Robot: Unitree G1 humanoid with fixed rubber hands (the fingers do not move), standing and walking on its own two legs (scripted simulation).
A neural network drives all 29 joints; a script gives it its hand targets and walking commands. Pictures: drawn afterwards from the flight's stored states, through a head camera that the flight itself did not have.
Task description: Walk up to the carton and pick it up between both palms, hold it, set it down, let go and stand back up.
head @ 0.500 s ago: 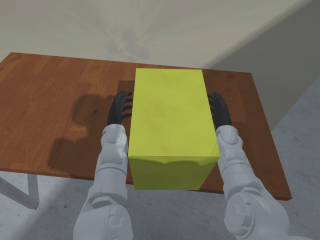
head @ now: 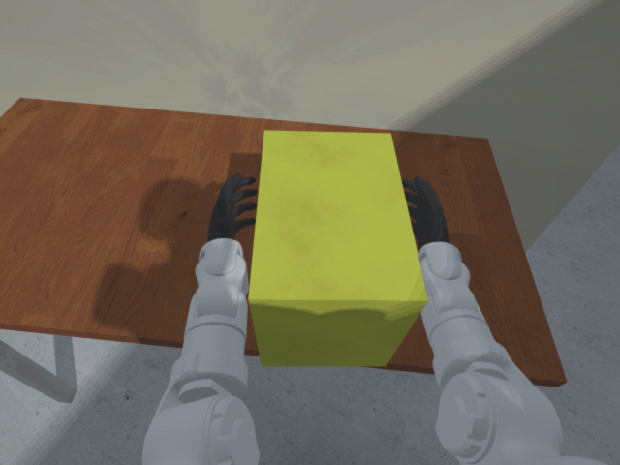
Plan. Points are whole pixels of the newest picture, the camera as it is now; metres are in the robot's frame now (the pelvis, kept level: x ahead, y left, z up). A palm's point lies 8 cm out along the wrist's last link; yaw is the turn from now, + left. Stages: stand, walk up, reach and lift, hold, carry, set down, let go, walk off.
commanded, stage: reach and lift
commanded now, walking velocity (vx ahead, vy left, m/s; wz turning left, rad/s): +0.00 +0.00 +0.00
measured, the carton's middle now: (326, 250) +0.40 +0.02 +0.02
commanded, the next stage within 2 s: none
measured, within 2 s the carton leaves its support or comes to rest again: leaves its support in 0.50 s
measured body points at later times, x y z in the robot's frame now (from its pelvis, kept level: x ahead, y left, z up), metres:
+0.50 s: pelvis +0.00 +0.00 +0.00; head +0.02 +0.02 +0.45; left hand +0.39 +0.16 +0.07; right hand +0.41 -0.12 +0.07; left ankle -0.02 +0.13 -0.75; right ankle +0.00 -0.11 -0.75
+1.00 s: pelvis -0.03 +0.00 +0.00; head -0.01 +0.03 +0.45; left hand +0.38 +0.15 +0.11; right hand +0.39 -0.13 +0.10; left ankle -0.02 +0.13 -0.75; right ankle +0.00 -0.11 -0.75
